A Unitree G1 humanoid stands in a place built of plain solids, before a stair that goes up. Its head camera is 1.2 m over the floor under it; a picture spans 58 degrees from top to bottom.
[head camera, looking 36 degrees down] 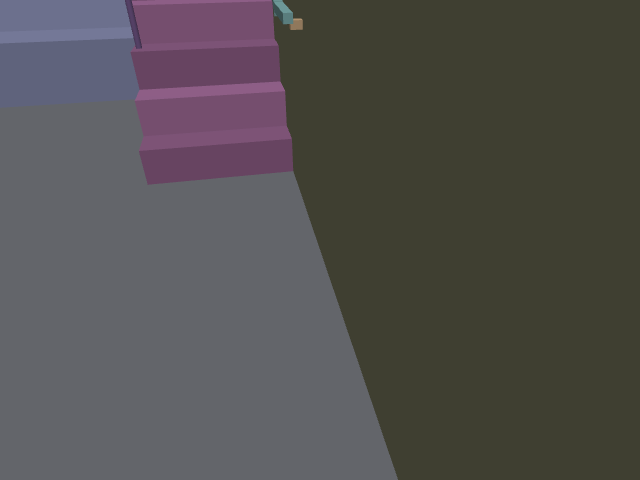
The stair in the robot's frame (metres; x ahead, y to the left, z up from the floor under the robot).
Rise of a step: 0.21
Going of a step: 0.21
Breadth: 0.84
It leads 12 degrees to the left of straight ahead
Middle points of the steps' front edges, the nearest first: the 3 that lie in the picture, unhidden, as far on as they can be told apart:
2.27 0.57 0.21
2.48 0.62 0.41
2.69 0.66 0.62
